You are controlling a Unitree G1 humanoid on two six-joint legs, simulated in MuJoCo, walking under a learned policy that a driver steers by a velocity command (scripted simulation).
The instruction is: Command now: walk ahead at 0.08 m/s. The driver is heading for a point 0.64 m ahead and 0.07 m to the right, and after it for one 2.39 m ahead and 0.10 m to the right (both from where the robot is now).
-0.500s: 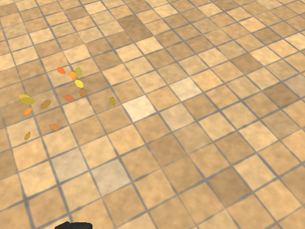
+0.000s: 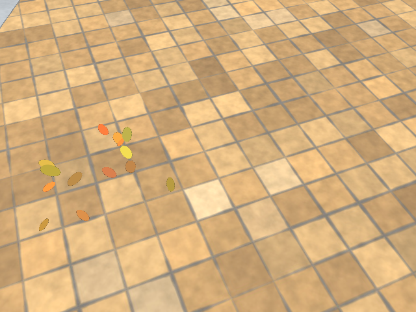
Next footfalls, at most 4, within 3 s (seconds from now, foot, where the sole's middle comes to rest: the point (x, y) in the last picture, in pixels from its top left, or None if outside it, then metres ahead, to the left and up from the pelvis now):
0.62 left None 0.19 0.13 -0.77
1.14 right None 0.49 -0.06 -0.77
1.64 left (214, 248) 0.70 0.01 -0.77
2.20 right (268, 265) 0.65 -0.17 -0.77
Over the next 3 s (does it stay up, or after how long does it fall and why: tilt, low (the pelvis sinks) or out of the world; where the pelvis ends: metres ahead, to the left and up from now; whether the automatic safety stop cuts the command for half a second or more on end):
stays up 0.57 -0.11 -0.01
